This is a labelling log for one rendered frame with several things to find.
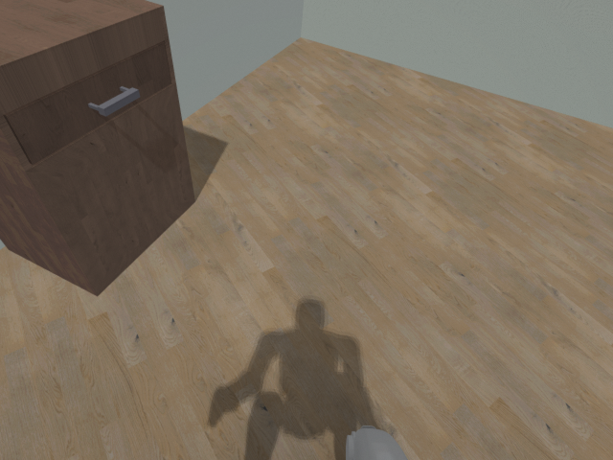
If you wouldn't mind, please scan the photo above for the handle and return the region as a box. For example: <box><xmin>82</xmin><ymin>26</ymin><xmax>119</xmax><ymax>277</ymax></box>
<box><xmin>88</xmin><ymin>86</ymin><xmax>140</xmax><ymax>117</ymax></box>

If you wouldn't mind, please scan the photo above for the robot right thigh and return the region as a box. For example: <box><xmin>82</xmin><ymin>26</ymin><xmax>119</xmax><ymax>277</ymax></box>
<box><xmin>346</xmin><ymin>428</ymin><xmax>408</xmax><ymax>460</ymax></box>

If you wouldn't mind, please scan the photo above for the drawer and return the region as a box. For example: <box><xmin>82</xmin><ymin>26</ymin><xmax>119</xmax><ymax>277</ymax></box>
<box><xmin>4</xmin><ymin>42</ymin><xmax>171</xmax><ymax>164</ymax></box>

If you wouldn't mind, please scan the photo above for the cabinet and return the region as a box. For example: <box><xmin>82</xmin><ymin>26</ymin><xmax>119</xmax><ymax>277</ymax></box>
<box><xmin>0</xmin><ymin>0</ymin><xmax>195</xmax><ymax>296</ymax></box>

